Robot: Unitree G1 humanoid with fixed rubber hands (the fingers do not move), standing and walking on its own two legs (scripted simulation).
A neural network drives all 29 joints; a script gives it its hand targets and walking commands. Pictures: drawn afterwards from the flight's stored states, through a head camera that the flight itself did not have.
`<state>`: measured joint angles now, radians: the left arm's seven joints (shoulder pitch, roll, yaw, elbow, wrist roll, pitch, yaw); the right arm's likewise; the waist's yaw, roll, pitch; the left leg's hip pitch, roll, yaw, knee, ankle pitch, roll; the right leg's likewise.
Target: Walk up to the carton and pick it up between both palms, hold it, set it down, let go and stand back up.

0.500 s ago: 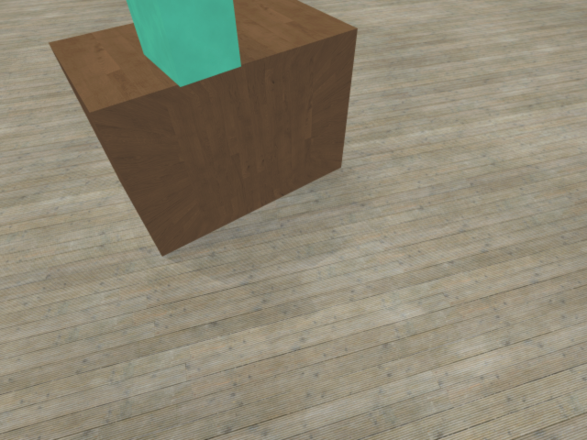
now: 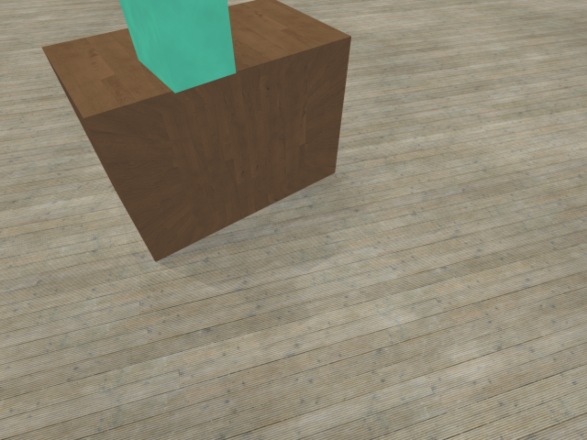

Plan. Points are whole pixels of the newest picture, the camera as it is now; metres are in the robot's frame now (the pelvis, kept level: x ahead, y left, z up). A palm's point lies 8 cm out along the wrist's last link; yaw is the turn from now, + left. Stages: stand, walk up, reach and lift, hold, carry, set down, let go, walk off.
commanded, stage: stand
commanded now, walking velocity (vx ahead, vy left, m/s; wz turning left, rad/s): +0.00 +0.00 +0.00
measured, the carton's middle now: (176, 23) +1.24 +0.42 +0.06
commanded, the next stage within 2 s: walk up in 1.16 s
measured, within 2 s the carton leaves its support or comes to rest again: neither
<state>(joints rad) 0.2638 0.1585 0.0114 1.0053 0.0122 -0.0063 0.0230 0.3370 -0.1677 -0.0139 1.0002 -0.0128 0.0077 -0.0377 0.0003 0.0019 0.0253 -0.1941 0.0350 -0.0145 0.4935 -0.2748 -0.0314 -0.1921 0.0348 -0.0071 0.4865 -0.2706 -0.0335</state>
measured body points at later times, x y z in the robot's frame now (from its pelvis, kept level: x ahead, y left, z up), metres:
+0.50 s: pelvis -0.02 +0.02 +0.00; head -0.02 +0.01 +0.45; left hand -0.03 +0.23 -0.16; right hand -0.03 -0.19 -0.16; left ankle -0.01 +0.14 -0.74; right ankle +0.00 -0.10 -0.74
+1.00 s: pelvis -0.02 +0.01 +0.00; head -0.03 +0.01 +0.45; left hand -0.06 +0.21 -0.16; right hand -0.06 -0.19 -0.16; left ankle -0.01 +0.14 -0.74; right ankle +0.00 -0.10 -0.74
